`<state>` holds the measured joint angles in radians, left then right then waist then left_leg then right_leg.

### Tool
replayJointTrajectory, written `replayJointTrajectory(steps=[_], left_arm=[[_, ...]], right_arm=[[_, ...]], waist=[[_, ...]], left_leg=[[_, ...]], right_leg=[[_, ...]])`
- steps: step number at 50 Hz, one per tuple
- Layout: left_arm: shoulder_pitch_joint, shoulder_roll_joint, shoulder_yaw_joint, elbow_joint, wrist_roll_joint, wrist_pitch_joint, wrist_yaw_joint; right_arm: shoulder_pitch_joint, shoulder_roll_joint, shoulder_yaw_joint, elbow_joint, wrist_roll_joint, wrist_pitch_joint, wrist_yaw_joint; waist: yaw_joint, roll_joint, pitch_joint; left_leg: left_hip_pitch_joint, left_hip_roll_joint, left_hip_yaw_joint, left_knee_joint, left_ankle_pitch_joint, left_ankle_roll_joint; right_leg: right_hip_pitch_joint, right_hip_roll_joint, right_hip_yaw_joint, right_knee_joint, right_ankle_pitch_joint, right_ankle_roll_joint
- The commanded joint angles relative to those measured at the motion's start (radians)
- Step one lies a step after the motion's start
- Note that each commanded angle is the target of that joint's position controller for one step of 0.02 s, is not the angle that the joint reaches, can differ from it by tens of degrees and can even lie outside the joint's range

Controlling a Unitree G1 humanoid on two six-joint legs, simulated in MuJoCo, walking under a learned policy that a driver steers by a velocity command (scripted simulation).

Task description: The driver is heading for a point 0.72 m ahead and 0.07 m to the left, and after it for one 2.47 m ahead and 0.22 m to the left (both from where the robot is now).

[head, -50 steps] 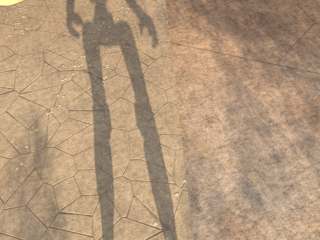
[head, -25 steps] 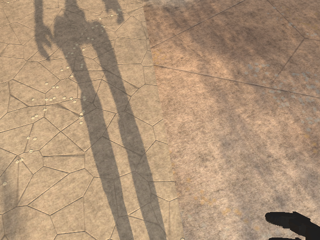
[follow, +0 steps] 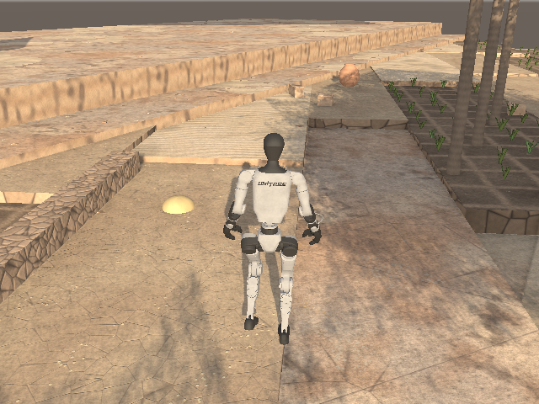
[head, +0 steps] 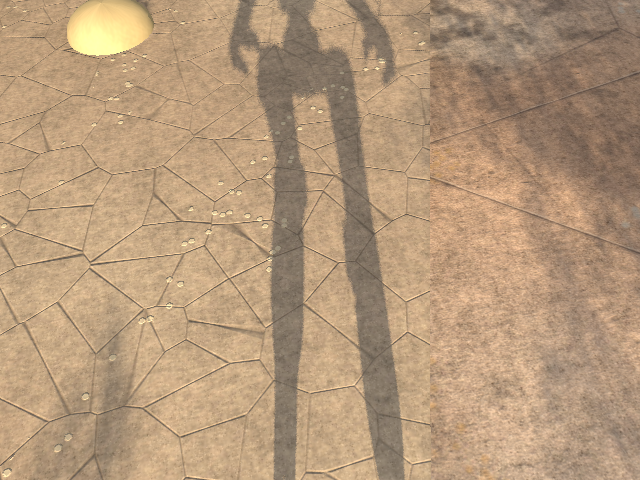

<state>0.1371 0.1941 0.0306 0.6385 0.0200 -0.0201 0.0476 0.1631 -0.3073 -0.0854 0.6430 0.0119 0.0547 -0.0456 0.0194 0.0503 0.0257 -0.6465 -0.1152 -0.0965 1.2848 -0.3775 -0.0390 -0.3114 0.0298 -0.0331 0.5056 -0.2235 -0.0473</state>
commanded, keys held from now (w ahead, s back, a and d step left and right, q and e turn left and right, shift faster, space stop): q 0.18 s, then w+q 0.32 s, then w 0.16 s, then w+e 0.34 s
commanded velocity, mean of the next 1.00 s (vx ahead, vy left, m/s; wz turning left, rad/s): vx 0.30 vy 0.00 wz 0.31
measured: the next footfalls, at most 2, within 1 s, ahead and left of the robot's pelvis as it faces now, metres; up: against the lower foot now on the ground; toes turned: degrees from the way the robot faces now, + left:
left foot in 0.28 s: +0.03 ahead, +0.15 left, +0.00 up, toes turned +12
right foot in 0.72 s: +0.30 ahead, +0.02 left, +0.00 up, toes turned +23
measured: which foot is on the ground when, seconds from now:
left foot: up 0.00-0.26, down 0.28-0.74, up 0.76-1.00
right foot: down 0.00-0.28, up 0.30-0.70, down 0.72-1.00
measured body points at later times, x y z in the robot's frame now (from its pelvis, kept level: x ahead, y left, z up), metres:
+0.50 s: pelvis +0.05 +0.07 +0.01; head +0.06 +0.09 +0.46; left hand +0.14 +0.38 -0.08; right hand +0.20 -0.17 -0.10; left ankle -0.01 +0.14 -0.74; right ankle +0.16 -0.05 -0.68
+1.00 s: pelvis +0.27 +0.11 +0.01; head +0.30 +0.10 +0.46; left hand +0.22 +0.38 -0.10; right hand +0.54 -0.06 -0.07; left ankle +0.35 +0.30 -0.68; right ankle +0.27 +0.01 -0.74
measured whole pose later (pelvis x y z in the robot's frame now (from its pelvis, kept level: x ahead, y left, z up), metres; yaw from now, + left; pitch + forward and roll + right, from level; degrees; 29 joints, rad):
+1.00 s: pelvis +0.27 +0.11 +0.01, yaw +16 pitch +2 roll +0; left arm 0.41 0.25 0.04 0.74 -0.01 -0.07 -0.01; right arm 0.12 -0.29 -0.03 0.65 -0.01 -0.10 0.02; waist 0.07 0.04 0.00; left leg -0.64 0.06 -0.07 0.80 -0.14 -0.02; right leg -0.13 0.08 0.10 0.30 -0.21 -0.06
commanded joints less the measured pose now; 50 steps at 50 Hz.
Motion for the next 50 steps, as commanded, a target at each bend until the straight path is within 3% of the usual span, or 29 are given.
replayJointTrajectory(steps=[1,3,6,10,12,13,14,15,16,17,18,20,22,25,31,33,35,36,37,38,39,40,41,42,43,46,48,50], left_arm=[[-0.037,0.114,0.021,-0.078,-0.004,0.002,0.000],[0.003,0.144,0.034,-0.071,-0.003,0.016,0.001],[0.013,0.208,0.063,-0.059,-0.012,0.024,-0.003],[-0.017,0.238,0.084,-0.042,-0.041,-0.001,-0.023],[-0.024,0.225,0.087,-0.025,-0.054,-0.013,-0.031],[0.003,0.191,0.082,-0.010,-0.050,-0.017,-0.034],[-0.013,0.145,0.073,-0.017,-0.037,-0.018,-0.042],[-0.014,0.114,0.067,-0.077,-0.013,-0.015,-0.047],[-0.095,0.176,0.079,-0.107,-0.036,-0.032,-0.046],[-0.097,0.232,0.097,-0.109,-0.062,-0.042,-0.047],[-0.069,0.229,0.097,-0.094,-0.050,-0.046,-0.044],[-0.059,0.203,0.089,-0.079,-0.016,-0.055,-0.044],[-0.070,0.167,0.077,-0.067,-0.010,-0.068,-0.054],[-0.116,0.140,0.061,-0.067,-0.012,-0.085,-0.065],[-0.174,0.151,0.047,-0.083,-0.033,-0.104,-0.088],[-0.146,0.169,0.053,-0.084,-0.037,-0.108,-0.088],[-0.041,0.192,0.068,-0.056,-0.032,-0.109,-0.080],[0.071,0.220,0.082,-0.034,-0.028,-0.110,-0.072],[0.226,0.305,0.099,-0.021,-0.009,-0.113,-0.068],[0.307,0.333,0.107,0.017,-0.017,-0.106,-0.082],[0.286,0.243,0.080,0.014,-0.041,-0.102,-0.084],[0.231,0.214,0.068,0.003,-0.039,-0.093,-0.079],[0.202,0.205,0.063,-0.008,-0.029,-0.084,-0.076],[0.179,0.195,0.057,-0.016,-0.021,-0.078,-0.075],[0.159,0.188,0.052,-0.021,-0.015,-0.076,-0.073],[0.150,0.196,0.050,-0.012,-0.030,-0.074,-0.061],[0.163,0.228,0.059,0.000,-0.036,-0.069,-0.049],[0.204,0.252,0.065,0.016,-0.041,-0.062,-0.043]], right_arm=[[0.001,-0.027,0.004,-0.081,0.014,0.003,0.013],[-0.079,-0.007,0.018,-0.114,0.018,0.004,0.026],[-0.120,0.019,0.034,-0.135,0.009,-0.002,0.050],[-0.062,-0.040,0.009,-0.116,0.007,0.006,0.066],[0.017,-0.050,-0.008,-0.078,0.007,0.008,0.070],[0.099,-0.069,-0.026,-0.036,0.009,0.003,0.070],[0.208,-0.097,-0.043,-0.006,0.011,-0.013,0.068],[0.173,-0.211,-0.055,-0.042,0.013,-0.037,0.062],[0.142,-0.195,-0.057,-0.062,-0.006,-0.060,0.060],[0.089,-0.145,-0.036,-0.062,-0.001,-0.079,0.060],[0.069,-0.106,-0.022,-0.054,0.006,-0.088,0.058],[0.062,-0.069,-0.004,-0.048,-0.001,-0.095,0.045],[0.093,-0.078,-0.004,-0.040,-0.008,-0.100,0.030],[0.133,-0.107,-0.013,-0.028,0.000,-0.105,0.022],[0.217,-0.126,-0.010,0.018,0.010,-0.111,0.032],[0.211,-0.129,-0.009,0.025,0.011,-0.110,0.038],[0.190,-0.120,-0.003,0.025,0.007,-0.109,0.041],[0.178,-0.091,0.007,0.022,0.001,-0.111,0.042],[0.196,-0.048,0.026,-0.008,-0.004,-0.118,0.039],[0.246,-0.026,0.037,-0.012,0.003,-0.135,0.035],[0.193,-0.098,0.022,-0.013,0.017,-0.146,0.041],[0.110,-0.111,0.020,-0.024,0.021,-0.155,0.047],[0.058,-0.095,0.027,-0.035,0.004,-0.165,0.051],[0.039,-0.086,0.025,-0.040,-0.013,-0.173,0.055],[0.045,-0.079,0.025,-0.039,-0.021,-0.175,0.059],[0.028,-0.049,0.036,-0.038,-0.030,-0.169,0.060],[-0.055,-0.016,0.054,-0.053,-0.030,-0.171,0.059],[-0.134,-0.006,0.062,-0.065,-0.022,-0.175,0.065]], waist=[[-0.018,-0.116,-0.068],[0.021,-0.146,-0.065],[0.034,-0.194,-0.100],[0.000,-0.239,-0.123],[-0.046,-0.202,-0.131],[-0.069,-0.123,-0.141],[-0.113,0.042,-0.124],[-0.046,0.193,-0.064],[-0.105,0.147,-0.071],[-0.068,0.141,-0.001],[-0.048,0.136,0.016],[-0.037,0.092,0.013],[-0.043,0.041,0.003],[-0.068,0.037,-0.010],[-0.107,0.060,0.021],[-0.085,0.080,0.024],[-0.026,0.080,-0.025],[0.030,0.059,-0.104],[0.070,-0.095,-0.270],[0.056,-0.337,-0.308],[0.062,-0.245,-0.199],[0.056,-0.162,-0.084],[0.047,-0.091,-0.038],[0.025,-0.069,-0.006],[-0.001,-0.094,-0.009],[-0.022,-0.130,-0.008],[0.001,-0.129,0.008],[0.031,-0.138,0.004]], left_leg=[[-0.133,0.060,0.053,0.072,0.042,-0.056],[-0.139,0.093,0.076,-0.094,0.047,-0.072],[0.018,0.133,0.122,-0.309,0.008,-0.050],[0.249,0.137,0.167,-0.538,0.050,0.009],[0.427,0.101,0.214,-0.703,0.100,0.061],[0.553,0.064,0.216,-0.765,0.080,0.093],[0.715,0.148,0.042,-0.825,0.068,0.165],[0.702,0.371,-0.384,-0.944,-0.009,0.343],[0.585,0.437,-0.546,-1.089,-0.379,0.439],[0.553,0.429,-0.550,-1.130,-0.445,0.408],[0.557,0.406,-0.503,-1.115,-0.362,0.371],[0.513,0.353,-0.390,-1.100,-0.203,0.325],[0.496,0.298,-0.296,-1.094,-0.056,0.300],[0.502,0.270,-0.242,-1.068,0.080,0.288],[0.500,0.301,-0.261,-1.044,0.136,0.284],[0.511,0.311,-0.281,-1.019,0.191,0.272],[0.518,0.273,-0.229,-0.903,0.430,0.239],[0.479,0.225,-0.166,-0.731,0.557,0.205],[0.257,0.129,-0.071,-0.407,0.445,0.138],[-0.030,0.027,-0.018,-0.135,-0.119,0.075],[-0.164,0.080,-0.059,-0.034,-0.142,0.080],[-0.204,0.127,-0.035,-0.018,-0.060,0.088],[-0.198,0.154,-0.014,-0.052,0.013,0.091],[-0.170,0.178,-0.012,-0.111,0.068,0.086],[-0.124,0.192,-0.007,-0.159,0.099,0.077],[-0.051,0.181,0.044,-0.318,0.138,0.028],[0.026,0.160,0.064,-0.491,0.248,0.007],[0.118,0.129,0.068,-0.624,0.358,-0.008]], right_leg=[[0.204,-0.221,0.174,-0.139,0.376,-0.134],[0.268,-0.250,0.168,-0.145,0.354,-0.163],[0.240,-0.290,0.131,-0.151,0.314,-0.176],[0.158,-0.309,0.089,-0.153,0.188,-0.151],[0.077,-0.276,0.042,-0.108,0.011,-0.111],[0.006,-0.215,-0.016,0.002,-0.115,-0.078],[-0.201,-0.119,-0.103,0.306,-0.290,-0.003],[-0.474,-0.012,-0.037,0.506,-0.341,0.065],[-0.513,-0.030,0.097,0.552,-0.299,0.063],[-0.542,-0.061,0.117,0.557,-0.230,0.053],[-0.549,-0.079,0.115,0.568,-0.174,0.064],[-0.486,-0.084,0.098,0.528,-0.097,0.077],[-0.421,-0.057,0.070,0.430,0.007,0.084],[-0.343,-0.028,0.066,0.256,0.091,0.089],[-0.210,-0.025,0.053,0.057,0.129,0.067],[-0.143,-0.021,0.044,0.010,0.103,0.042],[0.016,0.009,0.000,-0.056,0.114,-0.001],[0.177,-0.036,0.051,-0.058,0.119,-0.047],[0.494,-0.226,0.348,-0.055,0.067,-0.174],[0.656,-0.377,0.743,-0.196,-0.130,-0.292],[0.609,-0.377,0.788,-0.245,-0.276,-0.281],[0.505,-0.348,0.669,-0.256,-0.249,-0.258],[0.417,-0.307,0.590,-0.275,-0.171,-0.244],[0.341,-0.269,0.533,-0.296,-0.080,-0.232],[0.285,-0.237,0.488,-0.313,-0.018,-0.224],[0.159,-0.186,0.377,-0.337,0.118,-0.227],[0.079,-0.152,0.310,-0.335,0.163,-0.205],[0.030,-0.137,0.290,-0.318,0.150,-0.184]])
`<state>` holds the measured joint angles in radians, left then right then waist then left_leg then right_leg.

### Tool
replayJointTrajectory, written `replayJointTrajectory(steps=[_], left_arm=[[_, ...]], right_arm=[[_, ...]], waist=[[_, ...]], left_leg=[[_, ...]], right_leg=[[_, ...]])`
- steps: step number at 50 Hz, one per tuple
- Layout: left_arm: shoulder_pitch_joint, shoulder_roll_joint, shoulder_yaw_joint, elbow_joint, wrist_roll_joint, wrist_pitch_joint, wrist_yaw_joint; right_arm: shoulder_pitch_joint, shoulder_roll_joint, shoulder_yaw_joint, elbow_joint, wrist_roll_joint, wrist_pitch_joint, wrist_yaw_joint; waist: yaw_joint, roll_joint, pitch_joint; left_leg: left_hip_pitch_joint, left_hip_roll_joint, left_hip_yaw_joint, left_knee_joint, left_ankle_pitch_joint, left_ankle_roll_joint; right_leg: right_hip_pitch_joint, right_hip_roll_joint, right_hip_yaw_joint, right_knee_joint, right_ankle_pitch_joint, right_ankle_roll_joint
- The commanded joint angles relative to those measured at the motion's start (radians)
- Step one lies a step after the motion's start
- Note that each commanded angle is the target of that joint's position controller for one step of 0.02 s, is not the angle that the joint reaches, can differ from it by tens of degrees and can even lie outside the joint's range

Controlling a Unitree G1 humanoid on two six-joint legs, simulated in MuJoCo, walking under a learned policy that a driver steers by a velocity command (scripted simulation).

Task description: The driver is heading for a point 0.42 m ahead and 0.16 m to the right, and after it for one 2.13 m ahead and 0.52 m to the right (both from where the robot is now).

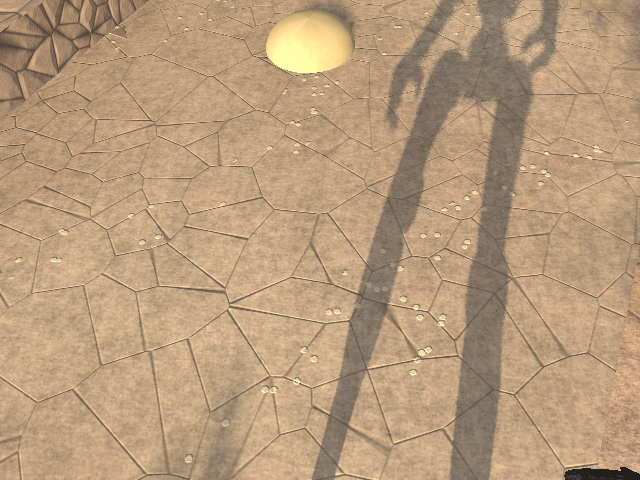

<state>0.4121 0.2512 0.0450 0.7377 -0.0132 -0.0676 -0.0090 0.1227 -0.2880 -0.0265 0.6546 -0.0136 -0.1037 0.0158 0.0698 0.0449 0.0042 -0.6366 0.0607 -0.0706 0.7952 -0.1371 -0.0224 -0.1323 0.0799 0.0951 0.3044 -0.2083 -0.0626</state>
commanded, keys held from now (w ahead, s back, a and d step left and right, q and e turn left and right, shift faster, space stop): w+e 0.50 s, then e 0.38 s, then no key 0.12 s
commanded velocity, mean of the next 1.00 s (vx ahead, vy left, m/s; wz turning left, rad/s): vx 0.35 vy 0.00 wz -0.53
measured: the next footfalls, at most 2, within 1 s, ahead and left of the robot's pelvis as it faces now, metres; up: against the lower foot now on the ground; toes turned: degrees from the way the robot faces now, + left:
left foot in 0.16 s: +0.27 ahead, +0.14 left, +0.00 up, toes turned -9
right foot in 0.66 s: +0.47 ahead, -0.18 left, +0.00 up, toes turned -31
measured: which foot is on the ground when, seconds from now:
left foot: up 0.00-0.14, down 0.16-0.68, up 0.70-1.00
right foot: down 0.00-0.18, up 0.20-0.64, down 0.66-1.00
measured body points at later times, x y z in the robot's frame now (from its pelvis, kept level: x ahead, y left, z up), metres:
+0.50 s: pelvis +0.27 +0.03 +0.00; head +0.29 +0.03 +0.44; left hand +0.53 +0.22 -0.08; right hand +0.21 -0.26 -0.12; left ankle +0.23 +0.15 -0.75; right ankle +0.35 -0.16 -0.68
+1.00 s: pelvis +0.43 -0.06 -0.01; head +0.46 -0.10 +0.43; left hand +0.71 +0.10 -0.10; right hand +0.42 -0.38 -0.12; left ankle +0.59 +0.05 -0.69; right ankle +0.44 -0.16 -0.75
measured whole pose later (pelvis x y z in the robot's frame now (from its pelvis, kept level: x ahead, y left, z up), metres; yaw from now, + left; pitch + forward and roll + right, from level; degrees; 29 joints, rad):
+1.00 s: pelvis +0.43 -0.06 -0.01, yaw -34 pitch +3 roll +1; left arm 0.19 0.30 0.06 0.61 0.01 0.02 0.01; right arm 0.11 -0.31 -0.04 0.72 -0.01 -0.01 -0.03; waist 0.02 0.03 0.05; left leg -0.62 0.04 -0.10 0.92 -0.29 -0.09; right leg -0.40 0.12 0.11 0.48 -0.13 -0.07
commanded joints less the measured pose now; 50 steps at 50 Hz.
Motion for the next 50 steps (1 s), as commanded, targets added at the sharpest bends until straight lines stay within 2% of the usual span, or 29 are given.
replayJointTrajectory(steps=[1,5,7,8,9,10,11,12,13,14,15,17,20,25,27,29,31,32,33,34,35,36,37,38,39,40,42,45,50], left_arm=[[-0.049,0.204,0.053,-0.077,-0.012,-0.012,0.015],[-0.018,0.208,0.055,-0.065,-0.024,0.004,0.022],[-0.024,0.190,0.051,-0.067,-0.015,0.018,0.025],[-0.031,0.151,0.038,-0.078,-0.006,0.020,0.023],[-0.018,0.077,0.012,-0.107,0.022,0.020,0.023],[0.119,0.038,-0.001,-0.138,-0.016,0.009,0.024],[0.095,0.138,0.019,-0.110,-0.036,0.011,0.027],[-0.002,0.177,0.031,-0.119,-0.031,0.016,0.024],[-0.055,0.170,0.032,-0.124,-0.020,0.018,0.024],[-0.089,0.159,0.035,-0.136,-0.012,0.018,0.020],[-0.093,0.146,0.036,-0.139,-0.015,0.024,0.014],[-0.100,0.109,0.029,-0.146,-0.016,0.039,0.008],[-0.161,0.092,0.020,-0.172,-0.005,0.049,0.005],[-0.307,0.076,0.006,-0.205,-0.009,0.034,-0.025],[-0.368,0.073,0.006,-0.229,-0.006,0.029,-0.039],[-0.386,0.089,0.015,-0.248,-0.003,0.028,-0.052],[-0.315,0.132,0.038,-0.242,0.006,0.032,-0.058],[-0.203,0.168,0.060,-0.216,0.007,0.034,-0.056],[-0.072,0.217,0.087,-0.185,0.007,0.038,-0.039],[-0.034,0.301,0.100,-0.180,0.002,0.051,-0.010],[-0.098,0.367,0.095,-0.246,0.028,0.042,-0.011],[-0.097,0.279,0.082,-0.258,0.025,0.043,-0.019],[-0.150,0.244,0.069,-0.248,0.017,0.039,-0.021],[-0.190,0.214,0.063,-0.239,0.001,0.041,-0.017],[-0.224,0.198,0.057,-0.243,-0.001,0.045,-0.011],[-0.247,0.202,0.057,-0.246,0.012,0.049,-0.008],[-0.271,0.205,0.060,-0.240,0.025,0.047,-0.001],[-0.259,0.210,0.062,-0.220,0.018,0.055,0.018],[-0.266,0.186,0.049,-0.205,0.022,0.084,0.032]], right_arm=[[-0.116,-0.036,-0.001,-0.078,0.010,-0.017,0.007],[-0.135,-0.095,-0.025,-0.087,0.027,-0.021,0.008],[-0.043,-0.126,-0.046,-0.063,0.028,-0.026,0.000],[0.066,-0.161,-0.064,-0.045,0.018,-0.031,-0.007],[0.242,-0.226,-0.081,-0.027,0.007,-0.026,-0.016],[0.274,-0.277,-0.092,0.002,-0.003,-0.007,-0.007],[0.241,-0.179,-0.073,-0.013,0.009,-0.003,-0.005],[0.201,-0.124,-0.059,-0.015,0.015,0.001,-0.010],[0.157,-0.108,-0.052,-0.013,0.007,0.002,-0.010],[0.129,-0.090,-0.048,-0.002,-0.001,0.004,-0.010],[0.111,-0.075,-0.044,0.005,-0.007,0.001,-0.012],[0.108,-0.074,-0.048,0.027,0.001,-0.012,-0.012],[0.112,-0.114,-0.062,0.059,0.005,-0.017,-0.013],[0.136,-0.160,-0.068,0.096,0.011,-0.002,-0.019],[0.144,-0.178,-0.070,0.110,0.017,0.012,-0.023],[0.160,-0.201,-0.075,0.122,0.029,0.028,-0.029],[0.149,-0.232,-0.085,0.117,0.044,0.041,-0.040],[0.136,-0.236,-0.088,0.110,0.052,0.047,-0.045],[0.136,-0.209,-0.079,0.101,0.050,0.046,-0.047],[0.203,-0.099,-0.046,0.073,-0.010,0.040,-0.037],[0.315,-0.084,-0.021,0.047,-0.018,0.024,-0.016],[0.208,-0.194,-0.049,0.059,0.008,0.020,-0.007],[0.117,-0.189,-0.047,0.025,0.030,0.026,-0.011],[0.106,-0.162,-0.043,0.034,0.018,0.036,-0.027],[0.111,-0.166,-0.045,0.036,0.010,0.050,-0.039],[0.128,-0.168,-0.048,0.040,0.009,0.064,-0.041],[0.150,-0.137,-0.043,0.049,0.000,0.075,-0.047],[0.120,-0.109,-0.034,0.041,-0.003,0.082,-0.056],[0.038,-0.092,-0.027,0.014,0.011,0.096,-0.051]], waist=[[-0.011,-0.136,0.018],[-0.029,-0.150,0.010],[-0.085,-0.159,-0.026],[-0.140,-0.143,-0.107],[-0.195,0.001,-0.281],[-0.115,0.338,-0.353],[-0.138,0.210,-0.259],[-0.154,0.115,-0.144],[-0.137,0.044,-0.082],[-0.118,0.041,-0.040],[-0.097,0.059,-0.017],[-0.082,0.072,-0.006],[-0.081,0.031,0.023],[-0.130,0.004,0.053],[-0.140,-0.003,0.079],[-0.135,0.021,0.060],[-0.084,0.061,-0.006],[-0.019,0.055,-0.062],[0.053,0.017,-0.131],[0.006,-0.222,-0.214],[-0.070,-0.344,-0.435],[0.024,-0.141,-0.481],[0.001,-0.112,-0.328],[-0.039,-0.035,-0.214],[-0.068,-0.059,-0.164],[-0.096,-0.090,-0.141],[-0.116,-0.112,-0.149],[-0.108,-0.111,-0.179],[-0.070,-0.168,-0.150]], left_leg=[[0.142,-0.058,0.036,-0.170,0.150,-0.029],[0.223,-0.062,-0.012,-0.289,0.131,-0.010],[0.366,-0.063,0.011,-0.341,0.073,0.025],[0.541,-0.006,-0.024,-0.344,0.056,0.062],[0.807,0.192,-0.218,-0.330,-0.024,0.123],[1.006,0.371,-0.695,-0.462,-0.286,0.267],[0.933,0.356,-0.711,-0.503,-0.443,0.256],[0.821,0.318,-0.530,-0.507,-0.379,0.222],[0.704,0.268,-0.395,-0.521,-0.221,0.205],[0.627,0.230,-0.309,-0.541,-0.121,0.202],[0.569,0.201,-0.228,-0.566,-0.052,0.194],[0.522,0.191,-0.136,-0.602,0.038,0.206],[0.518,0.209,-0.045,-0.633,0.148,0.226],[0.557,0.187,0.115,-0.634,0.205,0.193],[0.574,0.181,0.168,-0.595,0.336,0.171],[0.618,0.187,0.201,-0.521,0.509,0.146],[0.652,0.182,0.225,-0.374,0.758,0.119],[0.632,0.165,0.240,-0.223,0.805,0.099],[0.529,0.119,0.258,-0.010,0.688,0.057],[0.231,0.025,0.254,0.327,-0.120,0.001],[-0.037,-0.126,0.078,0.659,-0.603,-0.042],[-0.053,-0.065,-0.056,0.673,-0.495,-0.028],[-0.084,-0.038,-0.030,0.615,-0.401,-0.016],[-0.079,-0.002,-0.019,0.534,-0.340,-0.024],[-0.034,0.015,-0.021,0.471,-0.304,-0.031],[0.039,0.016,-0.019,0.438,-0.282,-0.033],[0.102,-0.007,0.001,0.378,-0.256,-0.049],[0.096,-0.026,-0.004,0.266,-0.200,-0.072],[0.171,-0.026,-0.001,0.075,-0.112,-0.067]], right_leg=[[-0.149,-0.196,0.175,-0.105,0.119,-0.162],[-0.064,-0.240,0.276,-0.029,0.053,-0.116],[-0.062,-0.215,0.276,0.076,0.117,-0.080],[-0.108,-0.158,0.234,0.236,0.148,-0.044],[-0.240,-0.083,0.138,0.547,-0.062,-0.002],[-0.567,0.003,0.039,0.852,-0.397,0.044],[-0.675,-0.071,0.070,0.992,-0.328,0.059],[-0.694,-0.104,0.046,1.015,-0.228,0.062],[-0.653,-0.136,0.030,0.991,-0.156,0.067],[-0.632,-0.160,0.031,0.948,-0.115,0.068],[-0.593,-0.181,0.028,0.924,-0.091,0.066],[-0.570,-0.191,0.009,0.891,-0.071,0.072],[-0.615,-0.198,0.009,0.789,0.005,0.086],[-0.572,-0.183,-0.054,0.511,0.226,0.065],[-0.533,-0.162,-0.099,0.409,0.236,0.051],[-0.479,-0.130,-0.139,0.354,0.196,0.031],[-0.356,-0.065,-0.182,0.322,0.112,-0.006],[-0.219,-0.029,-0.190,0.267,0.131,-0.036],[-0.008,-0.015,-0.163,0.189,0.253,-0.075],[0.281,-0.228,0.107,0.246,0.681,-0.149],[0.517,-0.500,0.624,0.197,0.770,-0.401],[0.451,-0.445,0.551,0.126,0.599,-0.357],[0.314,-0.389,0.421,0.105,0.502,-0.299],[0.163,-0.329,0.333,0.087,0.445,-0.246],[0.042,-0.299,0.290,0.067,0.438,-0.227],[-0.063,-0.272,0.262,0.042,0.432,-0.219],[-0.156,-0.244,0.220,0.037,0.514,-0.222],[-0.158,-0.229,0.206,0.057,0.504,-0.214],[-0.206,-0.203,0.227,0.047,0.143,-0.171]])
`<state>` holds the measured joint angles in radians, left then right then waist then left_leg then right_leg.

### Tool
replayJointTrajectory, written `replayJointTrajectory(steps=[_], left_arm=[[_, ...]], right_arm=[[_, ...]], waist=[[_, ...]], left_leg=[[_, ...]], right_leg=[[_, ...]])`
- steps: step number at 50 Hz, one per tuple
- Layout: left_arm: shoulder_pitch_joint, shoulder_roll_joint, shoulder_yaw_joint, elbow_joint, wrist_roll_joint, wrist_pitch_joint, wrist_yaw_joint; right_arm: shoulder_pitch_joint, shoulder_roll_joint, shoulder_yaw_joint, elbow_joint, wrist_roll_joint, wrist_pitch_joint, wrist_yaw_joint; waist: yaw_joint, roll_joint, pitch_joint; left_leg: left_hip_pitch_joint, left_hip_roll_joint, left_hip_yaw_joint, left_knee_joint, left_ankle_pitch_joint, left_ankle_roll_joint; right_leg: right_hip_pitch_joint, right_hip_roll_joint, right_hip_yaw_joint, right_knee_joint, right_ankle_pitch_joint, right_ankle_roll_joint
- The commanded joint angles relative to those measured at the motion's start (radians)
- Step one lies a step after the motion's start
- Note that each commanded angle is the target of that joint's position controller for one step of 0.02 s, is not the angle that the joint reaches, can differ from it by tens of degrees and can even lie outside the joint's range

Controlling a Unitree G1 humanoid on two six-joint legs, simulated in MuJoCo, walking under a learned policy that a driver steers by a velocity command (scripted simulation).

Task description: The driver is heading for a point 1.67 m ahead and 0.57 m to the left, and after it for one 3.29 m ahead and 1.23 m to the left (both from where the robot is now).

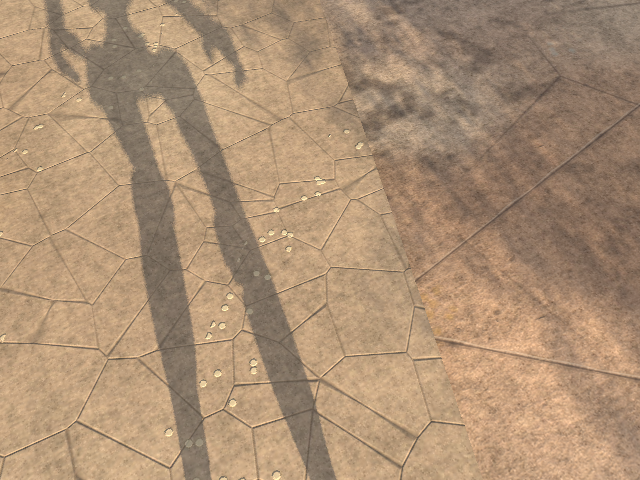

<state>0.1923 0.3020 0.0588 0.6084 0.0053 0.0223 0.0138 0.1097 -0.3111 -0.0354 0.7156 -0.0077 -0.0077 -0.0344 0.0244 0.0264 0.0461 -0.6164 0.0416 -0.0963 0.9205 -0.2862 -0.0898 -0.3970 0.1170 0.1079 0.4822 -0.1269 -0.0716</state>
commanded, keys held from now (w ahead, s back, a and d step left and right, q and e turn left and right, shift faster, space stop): no key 0.24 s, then q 0.76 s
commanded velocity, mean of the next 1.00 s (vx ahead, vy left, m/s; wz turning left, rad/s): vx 0.02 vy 0.00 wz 0.23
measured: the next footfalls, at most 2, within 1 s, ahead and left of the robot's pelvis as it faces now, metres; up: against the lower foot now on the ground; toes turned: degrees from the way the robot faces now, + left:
left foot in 0.12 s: +0.10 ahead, +0.16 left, +0.00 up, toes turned -4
left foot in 0.80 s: +0.07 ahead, +0.18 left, +0.00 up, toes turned +13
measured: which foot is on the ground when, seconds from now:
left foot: up 0.00-0.10, down 0.12-0.54, up 0.56-0.78, down 0.80-1.00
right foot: down 0.00-0.78, up 0.80-1.00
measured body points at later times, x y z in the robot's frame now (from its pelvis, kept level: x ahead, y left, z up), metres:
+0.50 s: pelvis +0.05 +0.04 -0.01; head +0.07 +0.04 +0.44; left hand +0.19 +0.31 -0.10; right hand +0.21 -0.22 -0.10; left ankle +0.07 +0.16 -0.73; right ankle +0.07 -0.08 -0.73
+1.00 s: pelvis +0.03 +0.10 +0.01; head +0.06 +0.14 +0.45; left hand +0.12 +0.42 -0.10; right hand +0.25 -0.13 -0.07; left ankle +0.03 +0.17 -0.73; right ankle +0.07 -0.07 -0.64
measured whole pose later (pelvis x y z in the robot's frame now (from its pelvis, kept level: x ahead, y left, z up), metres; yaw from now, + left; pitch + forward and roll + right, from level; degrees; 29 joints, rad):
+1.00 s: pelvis +0.03 +0.10 +0.01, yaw +18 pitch +3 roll -3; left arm 0.10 0.30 0.09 0.68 0.00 0.03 0.05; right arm 0.22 -0.28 -0.05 0.60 0.00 0.02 -0.02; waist -0.02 -0.02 0.04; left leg -0.33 -0.05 -0.08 0.51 -0.22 0.07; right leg -0.57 0.01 0.05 1.13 -0.38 0.08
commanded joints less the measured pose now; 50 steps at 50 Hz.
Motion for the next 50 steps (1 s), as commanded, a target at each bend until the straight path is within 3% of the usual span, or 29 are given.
replayJointTrajectory(steps=[1,4,6,7,8,9,10,12,14,17,19,22,25,27,29,30,31,33,36,38,39,40,41,42,43,44,45,46,50], left_arm=[[-0.040,0.131,0.032,-0.071,0.006,-0.003,0.006],[-0.030,0.108,0.019,-0.054,0.004,0.002,-0.002],[-0.005,0.063,0.000,-0.034,-0.003,0.002,-0.001],[0.054,0.030,-0.010,-0.030,0.014,-0.003,0.000],[0.095,0.033,-0.005,-0.034,0.007,-0.010,-0.002],[0.045,0.082,0.004,-0.036,0.017,-0.013,0.002],[-0.002,0.092,0.012,-0.039,0.012,-0.010,0.003],[-0.027,0.057,0.005,-0.031,0.023,0.010,0.002],[-0.015,0.017,-0.006,-0.011,0.028,0.017,-0.006],[-0.022,0.056,0.010,0.002,0.023,0.004,-0.002],[-0.025,0.067,0.019,0.001,0.022,-0.005,0.010],[-0.002,0.059,0.030,0.003,0.011,-0.009,0.021],[0.015,0.065,0.045,0.000,0.007,-0.003,0.026],[0.045,0.089,0.056,0.001,0.010,0.002,0.031],[0.022,0.104,0.057,-0.014,0.011,-0.008,0.037],[0.025,0.102,0.052,-0.022,0.014,-0.018,0.040],[-0.002,0.110,0.052,-0.026,0.011,-0.026,0.041],[-0.074,0.140,0.063,-0.023,-0.005,-0.031,0.040],[-0.078,0.146,0.067,-0.011,-0.012,-0.010,0.035],[-0.075,0.136,0.064,-0.001,-0.029,-0.003,0.032],[-0.027,0.106,0.058,0.018,-0.032,-0.004,0.028],[0.011,0.054,0.045,0.013,0.004,-0.002,0.024],[-0.096,0.046,0.033,-0.054,0.025,-0.008,0.030],[-0.138,0.087,0.044,-0.052,0.007,-0.011,0.035],[-0.131,0.095,0.048,-0.038,-0.006,-0.009,0.037],[-0.110,0.097,0.053,-0.011,0.003,-0.007,0.044],[-0.109,0.103,0.057,-0.003,0.010,-0.005,0.050],[-0.099,0.096,0.056,0.005,0.008,-0.005,0.047],[-0.107,0.052,0.040,0.019,-0.004,-0.009,0.035]], right_arm=[[0.040,-0.070,-0.018,-0.053,0.006,-0.001,0.002],[0.034,-0.064,-0.019,-0.067,0.006,-0.015,0.014],[0.079,-0.061,-0.020,-0.059,-0.010,-0.028,0.024],[0.081,-0.139,-0.033,-0.074,-0.032,-0.030,0.021],[0.030,-0.145,-0.034,-0.064,-0.042,-0.024,0.021],[0.006,-0.083,-0.020,-0.074,-0.035,-0.024,0.022],[-0.009,-0.060,-0.013,-0.073,-0.025,-0.026,0.023],[0.000,-0.072,-0.015,-0.065,-0.005,-0.029,0.025],[0.041,-0.031,0.002,-0.045,-0.013,-0.032,0.033],[0.028,-0.081,-0.010,-0.061,0.001,-0.029,0.041],[0.020,-0.109,-0.023,-0.081,0.014,-0.024,0.036],[0.025,-0.115,-0.035,-0.107,0.024,-0.010,0.028],[0.019,-0.101,-0.042,-0.136,0.025,0.005,0.026],[0.022,-0.073,-0.039,-0.152,0.025,0.012,0.029],[0.042,-0.072,-0.048,-0.156,0.019,0.021,0.037],[0.023,-0.094,-0.060,-0.165,0.019,0.026,0.041],[0.027,-0.089,-0.064,-0.165,0.028,0.036,0.041],[0.035,-0.055,-0.052,-0.162,0.029,0.052,0.042],[0.049,-0.053,-0.051,-0.168,0.033,0.053,0.059],[0.117,-0.061,-0.064,-0.149,0.033,0.055,0.065],[0.147,-0.080,-0.076,-0.140,0.025,0.054,0.058],[0.162,-0.191,-0.103,-0.161,0.019,0.046,0.042],[0.164,-0.272,-0.108,-0.201,-0.017,0.027,0.046],[0.182,-0.235,-0.098,-0.200,-0.039,0.005,0.054],[0.142,-0.203,-0.087,-0.191,-0.032,-0.007,0.050],[0.096,-0.179,-0.083,-0.191,-0.007,-0.004,0.040],[0.060,-0.158,-0.075,-0.196,0.011,0.003,0.030],[0.047,-0.148,-0.068,-0.199,0.015,0.011,0.021],[0.081,-0.136,-0.067,-0.197,0.014,0.021,0.000]], waist=[[-0.015,-0.162,-0.180],[-0.009,-0.177,-0.162],[-0.040,-0.147,-0.152],[0.007,0.011,-0.165],[0.066,0.202,-0.128],[0.028,0.196,-0.123],[0.019,0.164,-0.115],[0.005,0.152,-0.108],[0.001,0.099,-0.084],[-0.009,0.039,-0.028],[-0.012,0.036,-0.056],[-0.015,0.018,-0.098],[-0.013,-0.025,-0.106],[-0.008,-0.123,-0.114],[-0.010,-0.247,-0.134],[0.006,-0.192,-0.122],[-0.012,-0.134,-0.109],[-0.034,-0.129,-0.091],[-0.021,-0.180,-0.125],[-0.050,-0.155,-0.150],[-0.049,-0.085,-0.141],[-0.022,0.179,-0.113],[-0.059,0.330,-0.128],[-0.100,0.198,-0.176],[-0.066,0.143,-0.133],[-0.040,0.074,-0.117],[-0.027,0.068,-0.115],[-0.014,0.074,-0.130],[-0.026,0.071,-0.162]], left_leg=[[0.169,-0.010,0.028,-0.086,0.026,0.006],[0.245,-0.018,0.042,-0.243,0.001,0.035],[0.406,0.010,0.026,-0.498,0.195,0.079],[0.478,0.170,-0.126,-0.528,0.368,0.137],[0.425,0.264,-0.239,-0.551,0.435,0.262],[0.360,0.275,-0.268,-0.580,0.346,0.305],[0.358,0.218,-0.220,-0.566,0.280,0.270],[0.344,0.138,-0.132,-0.547,0.170,0.194],[0.258,0.076,-0.076,-0.553,0.010,0.138],[0.252,0.041,-0.061,-0.527,0.009,0.133],[0.278,0.050,-0.094,-0.489,0.144,0.163],[0.286,0.049,-0.135,-0.435,0.249,0.194],[0.222,0.011,-0.133,-0.368,0.225,0.182],[0.133,-0.053,-0.049,-0.235,0.132,0.133],[0.062,-0.067,0.055,0.030,-0.252,0.084],[0.018,-0.039,0.040,0.191,-0.347,0.070],[-0.002,-0.013,0.023,0.237,-0.346,0.062],[0.053,0.028,0.044,0.114,-0.238,0.058],[0.211,-0.006,0.138,-0.086,-0.144,0.064],[0.335,-0.053,0.195,-0.304,0.018,0.091],[0.419,-0.074,0.160,-0.419,0.104,0.118],[0.552,0.114,-0.152,-0.507,0.427,0.199],[0.527,0.349,-0.524,-0.572,0.628,0.427],[0.518,0.347,-0.506,-0.591,0.546,0.472],[0.498,0.287,-0.413,-0.572,0.465,0.417],[0.491,0.228,-0.340,-0.556,0.397,0.353],[0.477,0.197,-0.305,-0.547,0.407,0.318],[0.447,0.167,-0.271,-0.545,0.456,0.305],[0.493,0.131,-0.261,-0.549,0.404,0.302]], right_leg=[[0.059,-0.245,0.227,-0.127,0.031,-0.162],[0.095,-0.260,0.268,-0.070,0.067,-0.152],[0.066,-0.206,0.249,-0.010,0.028,-0.077],[0.017,-0.117,0.169,0.123,-0.148,-0.008],[-0.032,-0.032,0.039,0.161,-0.317,0.042],[0.020,-0.077,0.020,0.172,-0.310,0.075],[0.061,-0.092,0.011,0.134,-0.232,0.081],[0.140,-0.100,0.012,0.047,-0.094,0.087],[0.245,-0.118,0.028,-0.004,-0.051,0.069],[0.200,-0.117,0.005,0.008,-0.075,0.039],[0.195,-0.115,-0.020,0.033,-0.027,0.047],[0.200,-0.114,-0.054,0.073,0.003,0.049],[0.223,-0.149,-0.038,0.054,0.000,0.022],[0.273,-0.267,0.073,-0.028,0.051,-0.053],[0.290,-0.489,0.252,-0.098,0.249,-0.196],[0.282,-0.539,0.277,-0.111,0.340,-0.239],[0.273,-0.530,0.236,-0.106,0.346,-0.226],[0.232,-0.447,0.087,-0.099,0.309,-0.146],[0.204,-0.390,-0.053,-0.058,0.312,-0.109],[0.189,-0.377,-0.106,0.027,0.210,-0.067],[0.130,-0.338,-0.158,0.133,0.070,-0.014],[-0.109,-0.237,-0.254,0.406,-0.268,0.088],[-0.315,-0.092,-0.141,0.640,-0.592,0.139],[-0.320,-0.110,-0.030,0.766,-0.573,0.138],[-0.332,-0.127,-0.015,0.781,-0.483,0.128],[-0.335,-0.145,-0.014,0.750,-0.391,0.128],[-0.321,-0.153,-0.009,0.716,-0.327,0.134],[-0.268,-0.139,-0.019,0.720,-0.283,0.143],[-0.237,-0.107,-0.019,0.589,-0.205,0.162]])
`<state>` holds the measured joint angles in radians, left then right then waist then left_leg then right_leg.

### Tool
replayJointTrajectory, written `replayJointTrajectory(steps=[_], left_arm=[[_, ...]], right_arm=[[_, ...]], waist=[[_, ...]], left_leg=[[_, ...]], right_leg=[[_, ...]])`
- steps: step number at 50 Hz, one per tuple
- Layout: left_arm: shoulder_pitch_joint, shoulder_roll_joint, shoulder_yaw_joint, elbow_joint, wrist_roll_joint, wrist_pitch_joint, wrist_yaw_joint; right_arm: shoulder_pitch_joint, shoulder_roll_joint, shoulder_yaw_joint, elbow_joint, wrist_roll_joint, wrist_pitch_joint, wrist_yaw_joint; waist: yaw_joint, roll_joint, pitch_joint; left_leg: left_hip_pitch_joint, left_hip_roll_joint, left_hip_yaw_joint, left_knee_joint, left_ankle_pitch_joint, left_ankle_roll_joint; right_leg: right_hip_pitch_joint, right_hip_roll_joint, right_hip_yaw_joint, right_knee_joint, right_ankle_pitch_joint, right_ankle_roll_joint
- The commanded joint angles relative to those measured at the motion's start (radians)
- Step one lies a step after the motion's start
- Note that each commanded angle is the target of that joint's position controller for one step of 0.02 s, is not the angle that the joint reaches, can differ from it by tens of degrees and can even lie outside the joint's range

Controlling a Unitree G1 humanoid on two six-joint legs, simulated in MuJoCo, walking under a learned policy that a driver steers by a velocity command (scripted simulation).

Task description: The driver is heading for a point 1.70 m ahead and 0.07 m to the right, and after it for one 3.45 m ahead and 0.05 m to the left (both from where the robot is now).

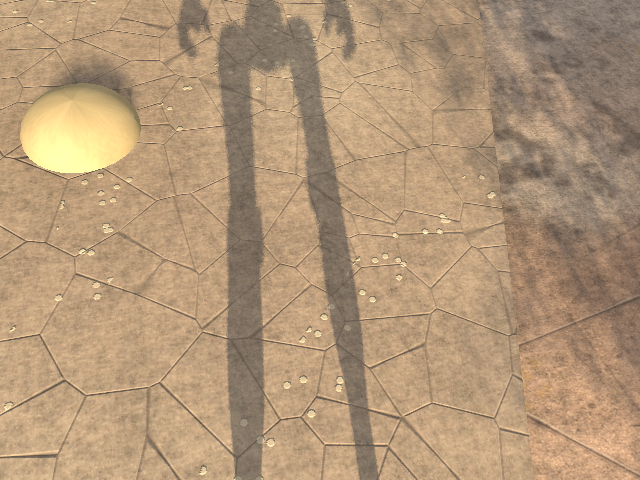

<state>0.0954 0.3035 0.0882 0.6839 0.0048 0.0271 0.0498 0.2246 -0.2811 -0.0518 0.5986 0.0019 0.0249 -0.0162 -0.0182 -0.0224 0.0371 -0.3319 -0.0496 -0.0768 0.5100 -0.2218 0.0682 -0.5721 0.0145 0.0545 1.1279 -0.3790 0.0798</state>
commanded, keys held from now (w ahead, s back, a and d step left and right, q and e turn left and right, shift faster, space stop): q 0.28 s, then no key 0.48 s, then w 0.24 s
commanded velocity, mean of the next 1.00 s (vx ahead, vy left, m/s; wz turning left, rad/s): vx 0.05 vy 0.00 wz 0.30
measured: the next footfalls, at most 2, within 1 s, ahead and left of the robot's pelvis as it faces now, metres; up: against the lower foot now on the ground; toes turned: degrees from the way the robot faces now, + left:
right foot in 0.32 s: +0.08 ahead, -0.13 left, +0.00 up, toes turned +18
left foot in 0.64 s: -0.01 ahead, +0.12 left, +0.00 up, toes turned +12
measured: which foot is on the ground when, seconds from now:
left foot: down 0.00-0.32, up 0.34-0.62, down 0.64-1.00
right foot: up 0.00-0.30, down 0.32-0.80, up 0.82-1.00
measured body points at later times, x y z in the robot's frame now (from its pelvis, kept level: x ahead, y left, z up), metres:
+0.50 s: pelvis +0.01 -0.03 +0.00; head +0.04 -0.04 +0.45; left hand +0.07 +0.27 -0.09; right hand +0.23 -0.28 -0.10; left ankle -0.05 +0.10 -0.67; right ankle +0.04 -0.14 -0.74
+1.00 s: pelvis +0.04 -0.01 +0.00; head +0.04 -0.01 +0.45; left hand +0.08 +0.30 -0.10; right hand +0.18 -0.24 -0.12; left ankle -0.05 +0.11 -0.74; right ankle +0.07 -0.11 -0.72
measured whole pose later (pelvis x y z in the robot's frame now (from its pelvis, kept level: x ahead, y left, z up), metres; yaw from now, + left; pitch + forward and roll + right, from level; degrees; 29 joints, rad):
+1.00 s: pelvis +0.04 -0.01 +0.00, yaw +16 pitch +0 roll +1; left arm 0.21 0.30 0.05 0.81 -0.03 -0.06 -0.02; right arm 0.34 -0.26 -0.03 0.70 0.01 0.00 -0.02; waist -0.02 0.01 0.00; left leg -0.13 -0.02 -0.07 0.44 -0.32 0.02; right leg -0.34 -0.01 -0.03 0.71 -0.43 -0.05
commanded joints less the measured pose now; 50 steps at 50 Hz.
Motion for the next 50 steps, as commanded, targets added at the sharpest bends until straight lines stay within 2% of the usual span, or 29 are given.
replayJointTrajectory(steps=[1,4,7,12,14,15,16,17,18,19,20,21,24,27,29,31,32,33,34,35,36,38,40,42,43,45,46,48,50], left_arm=[[-0.028,0.047,0.008,-0.059,-0.004,-0.015,-0.001],[-0.056,0.048,0.005,-0.057,-0.007,-0.023,-0.007],[-0.064,0.056,0.006,-0.052,-0.011,-0.035,-0.017],[-0.042,0.070,0.011,-0.041,-0.019,-0.061,-0.038],[0.010,0.072,0.016,-0.022,-0.018,-0.069,-0.046],[0.046,0.090,0.022,-0.008,-0.010,-0.070,-0.045],[0.060,0.143,0.031,-0.015,0.008,-0.066,-0.042],[0.044,0.207,0.041,-0.008,0.035,-0.057,-0.043],[0.017,0.149,0.030,-0.031,0.033,-0.061,-0.041],[-0.019,0.106,0.015,-0.043,0.020,-0.059,-0.034],[-0.048,0.086,0.007,-0.046,0.007,-0.057,-0.031],[-0.050,0.076,0.000,-0.042,-0.007,-0.056,-0.029],[-0.013,0.069,-0.010,-0.022,0.000,-0.045,-0.028],[0.006,0.093,-0.008,-0.010,0.000,-0.032,-0.031],[0.045,0.125,-0.001,0.004,-0.005,-0.024,-0.034],[0.050,0.109,-0.012,0.016,-0.022,-0.025,-0.037],[0.093,0.091,-0.020,0.031,-0.021,-0.036,-0.040],[0.108,0.064,-0.032,0.028,0.008,-0.053,-0.048],[0.132,0.017,-0.044,0.029,0.015,-0.065,-0.051],[0.079,0.058,-0.041,0.036,0.023,-0.064,-0.048],[0.049,0.067,-0.037,0.040,0.019,-0.062,-0.049],[0.051,0.065,-0.036,0.052,0.011,-0.052,-0.041],[0.072,0.051,-0.039,0.068,0.003,-0.047,-0.037],[0.037,0.051,-0.035,0.054,-0.013,-0.057,-0.036],[0.003,0.058,-0.032,0.036,-0.022,-0.067,-0.038],[-0.012,0.071,-0.022,0.019,-0.039,-0.090,-0.050],[-0.004,0.071,-0.021,0.020,-0.043,-0.100,-0.059],[0.008,0.054,-0.029,0.033,-0.038,-0.116,-0.077],[0.086,0.048,-0.030,0.073,-0.030,-0.123,-0.090]], right_arm=[[-0.026,-0.169,-0.053,-0.079,0.007,-0.008,-0.022],[-0.025,-0.180,-0.061,-0.084,0.004,0.002,-0.030],[-0.030,-0.187,-0.067,-0.089,0.001,0.009,-0.025],[-0.053,-0.189,-0.071,-0.098,0.010,0.020,-0.014],[-0.083,-0.185,-0.070,-0.103,0.024,0.026,-0.015],[-0.081,-0.167,-0.064,-0.103,0.026,0.027,-0.018],[-0.032,-0.117,-0.049,-0.098,0.013,0.025,-0.016],[-0.030,-0.129,-0.054,-0.122,0.022,0.015,-0.017],[-0.011,-0.210,-0.079,-0.098,-0.004,0.004,-0.018],[-0.002,-0.228,-0.089,-0.074,0.002,0.004,-0.013],[0.009,-0.204,-0.086,-0.049,0.003,0.011,-0.015],[0.011,-0.176,-0.078,-0.042,0.001,0.019,-0.016],[-0.024,-0.099,-0.047,-0.048,0.009,0.019,-0.012],[-0.072,-0.050,-0.019,-0.061,0.000,0.014,-0.007],[-0.068,-0.074,-0.024,-0.052,0.010,0.012,-0.005],[-0.008,-0.075,-0.027,-0.017,0.007,0.009,-0.004],[-0.008,-0.099,-0.027,-0.019,-0.003,0.008,-0.007],[0.012,-0.155,-0.035,-0.030,-0.012,0.009,-0.017],[-0.030,-0.161,-0.033,-0.011,-0.026,0.009,-0.015],[-0.064,-0.094,-0.020,-0.034,-0.023,0.003,-0.003],[-0.056,-0.068,-0.011,-0.023,-0.030,-0.003,0.003],[-0.046,-0.087,-0.014,-0.014,-0.026,-0.013,0.003],[0.000,-0.093,-0.013,0.004,-0.019,-0.015,-0.005],[0.072,-0.152,-0.030,0.017,-0.009,-0.010,-0.008],[0.098,-0.167,-0.033,0.024,-0.005,-0.015,-0.010],[0.120,-0.158,-0.032,0.038,-0.003,-0.038,-0.014],[0.110,-0.149,-0.030,0.038,0.005,-0.045,-0.014],[0.063,-0.145,-0.030,0.028,0.016,-0.050,-0.010],[0.014,-0.156,-0.033,0.020,0.024,-0.046,-0.001]], waist=[[0.009,0.125,-0.148],[-0.003,0.156,-0.130],[-0.011,0.175,-0.110],[-0.009,0.187,-0.128],[0.029,0.174,-0.136],[0.040,0.149,-0.148],[0.015,-0.004,-0.179],[-0.015,-0.263,-0.104],[0.002,-0.191,-0.100],[-0.010,-0.124,-0.093],[-0.021,-0.086,-0.078],[-0.012,-0.086,-0.067],[0.010,-0.111,-0.075],[0.039,-0.164,-0.100],[0.055,-0.176,-0.100],[0.015,-0.145,-0.090],[0.021,-0.108,-0.100],[0.037,0.010,-0.148],[0.092,0.198,-0.153],[0.046,0.144,-0.127],[0.032,0.119,-0.101],[0.025,0.109,-0.051],[0.016,0.139,-0.049],[-0.028,0.207,0.031],[-0.045,0.227,0.084],[-0.045,0.240,0.110],[-0.035,0.214,0.098],[-0.017,0.162,0.062],[0.032,0.143,0.008]], left_leg=[[0.219,0.220,-0.297,-0.142,0.296,0.142],[0.197,0.210,-0.348,-0.155,0.155,0.142],[0.155,0.200,-0.403,-0.159,0.089,0.151],[0.179,0.181,-0.488,-0.119,0.209,0.150],[0.154,0.145,-0.484,-0.080,0.229,0.117],[0.101,0.114,-0.449,-0.042,0.162,0.078],[-0.012,0.038,-0.342,0.113,-0.089,0.021],[-0.209,-0.125,-0.134,0.288,-0.387,-0.045],[-0.229,-0.067,-0.128,0.530,-0.428,-0.100],[-0.221,-0.052,-0.130,0.622,-0.365,-0.120],[-0.218,-0.047,-0.124,0.658,-0.313,-0.139],[-0.241,-0.048,-0.126,0.689,-0.267,-0.152],[-0.194,-0.028,-0.063,0.565,-0.225,-0.172],[-0.054,0.032,0.020,0.281,-0.251,-0.174],[0.017,0.027,0.055,0.133,-0.206,-0.167],[0.154,0.017,0.072,-0.150,0.021,-0.131],[0.259,0.050,0.015,-0.202,0.137,-0.102],[0.377,0.165,-0.101,-0.148,0.389,-0.066],[0.268,0.201,-0.122,-0.090,0.337,0.010],[0.212,0.173,-0.117,-0.103,0.204,0.030],[0.190,0.148,-0.104,-0.109,0.121,0.012],[0.154,0.127,-0.096,-0.114,0.100,-0.010],[0.148,0.126,-0.118,-0.148,-0.141,0.008],[0.140,0.225,-0.293,-0.263,-0.501,0.094],[0.119,0.279,-0.387,-0.314,-0.559,0.137],[0.178,0.350,-0.477,-0.341,-0.491,0.184],[0.216,0.353,-0.460,-0.338,-0.445,0.182],[0.210,0.304,-0.348,-0.325,-0.307,0.150],[0.100,0.237,-0.222,-0.287,-0.186,0.121]], right_leg=[[-0.062,-0.001,0.040,-0.112,0.053,0.014],[-0.013,0.010,0.055,-0.248,0.051,0.015],[0.055,0.024,0.060,-0.340,0.019,0.004],[0.165,0.043,0.058,-0.509,0.007,-0.025],[0.281,0.042,0.038,-0.695,0.123,-0.047],[0.385,-0.011,0.050,-0.776,0.240,-0.068],[0.508,-0.189,0.204,-0.803,0.325,-0.139],[0.489,-0.345,0.424,-0.835,0.501,-0.310],[0.439,-0.413,0.463,-0.832,0.505,-0.389],[0.415,-0.363,0.378,-0.816,0.481,-0.363],[0.407,-0.296,0.297,-0.801,0.444,-0.317],[0.423,-0.269,0.263,-0.790,0.455,-0.301],[0.447,-0.210,0.162,-0.779,0.539,-0.297],[0.455,-0.198,0.127,-0.759,0.556,-0.293],[0.453,-0.214,0.151,-0.743,0.566,-0.301],[0.412,-0.199,0.142,-0.712,0.546,-0.265],[0.356,-0.186,0.137,-0.712,0.487,-0.210],[0.281,-0.140,0.082,-0.647,0.368,-0.139],[0.319,-0.069,-0.004,-0.679,0.153,-0.076],[0.357,-0.064,-0.012,-0.670,0.157,-0.037],[0.354,-0.057,-0.018,-0.670,0.186,-0.027],[0.342,-0.055,-0.019,-0.660,0.220,-0.030],[0.318,-0.017,-0.068,-0.605,0.083,-0.035],[0.156,0.014,-0.115,-0.460,-0.053,-0.047],[0.090,-0.001,-0.091,-0.394,-0.093,-0.065],[-0.046,-0.056,-0.024,-0.257,-0.184,-0.109],[-0.069,-0.075,-0.015,-0.267,-0.189,-0.128],[0.026,-0.073,-0.043,-0.394,-0.115,-0.146],[0.275,-0.025,-0.101,-0.543,0.084,-0.137]])
Keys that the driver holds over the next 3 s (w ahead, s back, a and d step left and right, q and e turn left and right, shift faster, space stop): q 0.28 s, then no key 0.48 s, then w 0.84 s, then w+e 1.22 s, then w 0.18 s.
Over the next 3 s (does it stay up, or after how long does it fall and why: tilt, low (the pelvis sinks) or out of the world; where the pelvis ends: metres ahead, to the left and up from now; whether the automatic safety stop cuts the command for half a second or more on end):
stays up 1.08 0.06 0.00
